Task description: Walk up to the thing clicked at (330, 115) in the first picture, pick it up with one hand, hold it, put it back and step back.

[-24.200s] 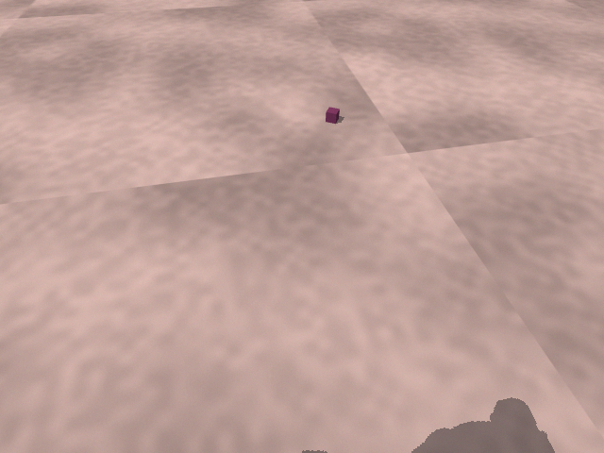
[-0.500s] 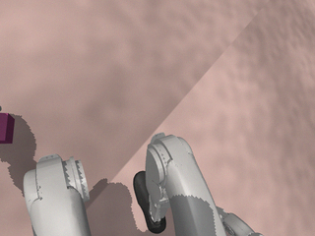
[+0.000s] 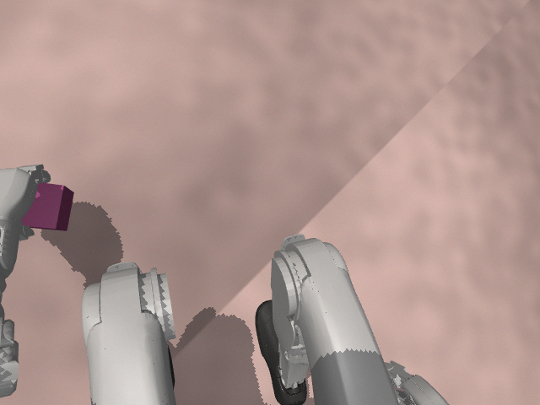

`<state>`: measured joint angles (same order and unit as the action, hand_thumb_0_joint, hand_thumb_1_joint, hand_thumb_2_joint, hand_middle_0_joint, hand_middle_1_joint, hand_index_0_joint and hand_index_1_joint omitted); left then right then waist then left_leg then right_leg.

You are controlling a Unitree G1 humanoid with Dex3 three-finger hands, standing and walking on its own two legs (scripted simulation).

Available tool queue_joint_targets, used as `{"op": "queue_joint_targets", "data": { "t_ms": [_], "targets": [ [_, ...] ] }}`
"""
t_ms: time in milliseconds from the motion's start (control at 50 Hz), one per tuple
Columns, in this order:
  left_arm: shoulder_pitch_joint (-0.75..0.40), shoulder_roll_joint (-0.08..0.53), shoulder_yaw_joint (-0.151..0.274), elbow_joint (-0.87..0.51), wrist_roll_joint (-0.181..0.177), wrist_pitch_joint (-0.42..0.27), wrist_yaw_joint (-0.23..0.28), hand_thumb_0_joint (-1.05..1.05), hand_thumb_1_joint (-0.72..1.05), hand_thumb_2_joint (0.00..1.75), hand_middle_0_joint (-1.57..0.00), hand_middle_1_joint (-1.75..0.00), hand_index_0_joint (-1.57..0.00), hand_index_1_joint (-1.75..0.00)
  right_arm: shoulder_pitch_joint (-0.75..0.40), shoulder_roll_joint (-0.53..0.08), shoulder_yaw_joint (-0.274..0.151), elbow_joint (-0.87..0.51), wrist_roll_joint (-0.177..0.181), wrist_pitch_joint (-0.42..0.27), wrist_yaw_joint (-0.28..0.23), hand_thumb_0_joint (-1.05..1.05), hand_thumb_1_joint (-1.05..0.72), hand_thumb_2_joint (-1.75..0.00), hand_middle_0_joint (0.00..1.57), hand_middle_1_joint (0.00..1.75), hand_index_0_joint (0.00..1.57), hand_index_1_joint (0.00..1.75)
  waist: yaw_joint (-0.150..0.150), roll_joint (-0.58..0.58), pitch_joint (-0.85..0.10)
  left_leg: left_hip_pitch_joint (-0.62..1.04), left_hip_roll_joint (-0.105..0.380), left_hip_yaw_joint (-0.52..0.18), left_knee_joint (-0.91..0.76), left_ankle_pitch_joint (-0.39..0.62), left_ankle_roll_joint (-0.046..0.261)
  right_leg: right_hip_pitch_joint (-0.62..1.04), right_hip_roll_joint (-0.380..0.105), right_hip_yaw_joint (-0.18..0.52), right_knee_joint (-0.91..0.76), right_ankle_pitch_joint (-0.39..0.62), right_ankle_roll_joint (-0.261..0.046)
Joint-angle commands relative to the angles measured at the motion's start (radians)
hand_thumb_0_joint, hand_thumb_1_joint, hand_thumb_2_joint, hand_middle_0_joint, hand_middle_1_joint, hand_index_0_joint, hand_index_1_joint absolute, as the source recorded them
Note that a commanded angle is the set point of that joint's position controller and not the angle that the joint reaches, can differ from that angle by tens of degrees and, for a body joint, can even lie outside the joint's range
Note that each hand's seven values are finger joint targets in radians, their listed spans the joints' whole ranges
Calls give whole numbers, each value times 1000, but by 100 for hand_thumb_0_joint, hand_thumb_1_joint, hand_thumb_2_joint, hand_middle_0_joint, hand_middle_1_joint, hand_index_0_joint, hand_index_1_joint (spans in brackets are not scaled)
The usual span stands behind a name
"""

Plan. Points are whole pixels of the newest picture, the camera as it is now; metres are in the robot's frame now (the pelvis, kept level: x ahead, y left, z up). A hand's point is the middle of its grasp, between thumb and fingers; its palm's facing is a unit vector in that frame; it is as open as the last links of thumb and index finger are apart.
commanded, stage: settle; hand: left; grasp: from above
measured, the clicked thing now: (41, 206) +0.42 +0.31 -0.24
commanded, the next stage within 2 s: lift in 0.32 s
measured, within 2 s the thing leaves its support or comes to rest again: neither
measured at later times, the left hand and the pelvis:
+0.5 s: hand out of the picture +0.39 +0.33 -0.13, palm faces -0.44 -0.05 -0.89, open 9.3 cm; pelvis -0.01 +0.00 +0.03, yaw +4 degrees
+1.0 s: hand out of the picture +0.35 +0.33 +0.00, palm faces -0.46 -0.10 -0.88, open 9.3 cm; pelvis -0.01 +0.00 +0.12, yaw +6 degrees
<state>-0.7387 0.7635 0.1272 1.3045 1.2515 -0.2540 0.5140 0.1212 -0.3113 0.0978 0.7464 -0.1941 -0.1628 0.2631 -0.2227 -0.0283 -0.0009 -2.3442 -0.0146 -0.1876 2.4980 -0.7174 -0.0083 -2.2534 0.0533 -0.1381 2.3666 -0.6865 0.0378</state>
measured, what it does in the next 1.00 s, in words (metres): rises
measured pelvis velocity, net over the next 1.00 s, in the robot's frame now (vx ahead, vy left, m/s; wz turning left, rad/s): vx -0.01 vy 0.00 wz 0.11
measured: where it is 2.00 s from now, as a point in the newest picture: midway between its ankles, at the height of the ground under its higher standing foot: (224, 392)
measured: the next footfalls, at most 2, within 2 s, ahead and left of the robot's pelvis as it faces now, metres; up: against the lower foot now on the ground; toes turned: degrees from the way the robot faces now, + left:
none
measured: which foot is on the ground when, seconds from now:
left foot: down 0.00-1.00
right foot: down 0.00-1.00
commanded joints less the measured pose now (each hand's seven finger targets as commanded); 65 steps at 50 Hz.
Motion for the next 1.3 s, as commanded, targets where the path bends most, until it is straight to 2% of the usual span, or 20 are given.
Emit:
{"op": "queue_joint_targets", "data": {
  "t_ms": [0,40,80,180,220,340,400,440,520,580,640,820,880,940,1080,1100,1160,1180,1240,1280],
  "targets": [
    [-309,239,-4,-172,-23,25,-18,0,58,36,-98,-35,-99,-34,176,-267,-117,-17,45,31,-31,0,-91,-90,20,30,20,30,6,376,-724,540,8,103,-303,258,25,317,19,-49,-246,283,-83],
    [-309,241,-5,-161,-23,26,-45,0,59,39,-100,-34,-101,-34,186,-263,-119,-20,52,46,-41,0,-91,-90,20,30,20,30,7,325,-700,511,2,105,-315,227,33,329,16,-42,-265,253,-81],
    [-310,190,-38,-131,-33,23,-79,0,61,43,-103,-36,-103,-36,189,-256,-118,-25,55,53,-49,0,-92,-91,20,30,20,30,-6,276,-647,485,-3,107,-329,174,40,320,13,-39,-289,204,-80],
    [-331,201,-39,-177,-49,-3,-134,0,63,46,-106,-36,-106,-37,187,-241,-121,-39,67,70,-81,0,-92,-91,20,30,20,30,24,269,-681,515,-13,127,-350,156,40,356,8,-19,-319,171,-82],
    [-346,211,-45,-191,-42,-16,-152,0,64,47,-107,-37,-107,-37,194,-238,-124,-47,70,77,-90,0,-92,-91,20,30,20,30,16,266,-684,536,-11,128,-358,158,38,366,8,-14,-332,169,-83],
    [-373,251,-6,-280,-29,-41,-151,0,68,52,-110,-37,-109,-39,188,-236,-134,-59,75,101,-119,0,-92,-91,20,30,20,30,43,341,-738,605,-13,132,-387,194,28,348,0,-14,-327,193,-86],
    [-389,244,-7,-293,-21,-43,-148,0,70,55,-112,-36,-110,-38,190,-233,-144,-62,77,109,-130,0,-91,-90,20,30,20,30,38,350,-744,618,-14,130,-405,173,27,331,-3,-14,-332,171,-88],
    [-382,257,5,-317,-23,-37,-140,0,74,56,-117,-37,-116,-38,192,-217,-146,-64,82,114,-136,0,-92,-91,20,30,20,30,60,357,-798,650,-9,138,-426,173,29,357,-1,-4,-337,181,-86],
    [-337,222,-5,-297,-47,1,-154,0,74,58,-116,-37,-115,-39,197,-220,-167,-58,97,117,-143,0,-92,-91,20,30,20,30,71,374,-793,683,-10,120,-491,148,26,330,-11,-7,-345,170,-85],
    [-352,213,-25,-333,-68,31,-196,0,73,58,-116,-36,-115,-38,213,-214,-173,-68,112,123,-146,0,-92,-91,20,30,20,30,68,368,-813,706,-9,121,-520,145,32,362,-14,5,-376,181,-83],
    [-272,191,-34,-366,-98,50,-241,0,76,60,-119,-37,-117,-38,221,-206,-181,-82,126,131,-148,0,-92,-91,20,30,20,30,83,306,-812,693,-13,132,-539,154,40,433,-14,16,-419,186,-81],
    [-190,163,-39,-556,-182,29,-330,0,74,58,-118,-35,-116,-38,210,-182,-192,-127,162,147,-179,0,-92,-91,20,30,20,30,102,236,-806,741,-8,127,-639,122,47,532,-12,45,-530,160,-73],
    [-142,154,-43,-614,-193,29,-335,0,73,60,-117,-36,-115,-39,203,-176,-196,-143,171,151,-190,0,-92,-91,20,30,20,30,115,249,-823,800,-6,126,-687,132,42,581,-11,51,-564,171,-72],
    [-103,173,-15,-668,-204,42,-334,0,76,57,-117,-37,-116,-39,196,-171,-202,-154,180,158,-200,0,-92,-91,20,30,20,30,122,232,-825,854,-7,129,-735,151,42,642,-13,58,-619,183,-69],
    [-29,130,-29,-782,-216,98,-344,0,75,63,-117,-38,-115,-41,165,-149,-204,-170,199,175,-236,0,-91,-91,20,30,20,30,138,239,-835,1014,1,135,-874,167,38,792,-8,69,-749,196,-64],
    [6,95,-56,-773,-217,109,-353,0,75,62,-117,-41,-115,-42,162,-144,-203,-169,203,177,-240,0,-92,-91,20,30,20,30,131,232,-807,1024,1,133,-894,175,38,803,-9,69,-765,204,-62],
    [22,66,-81,-821,-236,129,-376,0,74,60,-117,-36,-115,-38,145,-141,-204,-169,211,178,-260,0,-91,-90,20,30,20,30,130,242,-750,1106,13,110,-991,143,33,837,-10,67,-825,185,-58],
    [46,85,-66,-816,-240,136,-380,0,73,60,-117,-36,-114,-38,138,-141,-200,-171,217,178,-267,0,-91,-90,20,30,20,30,137,233,-728,1124,14,104,-1025,128,32,865,-10,66,-848,176,-57],
    [106,18,-110,-849,-253,154,-395,0,77,57,-118,-36,-116,-38,121,-124,-193,-174,224,176,-281,0,-91,-90,20,30,20,30,133,214,-684,1189,18,112,-1093,137,31,936,-7,73,-924,183,-56],
    [116,33,-99,-875,-257,162,-401,0,77,57,-117,-36,-116,-38,117,-121,-189,-171,229,173,-292,0,-91,-90,20,30,20,30,139,208,-693,1243,17,117,-1133,166,31,1001,-6,80,-971,203,-56]
  ]
}}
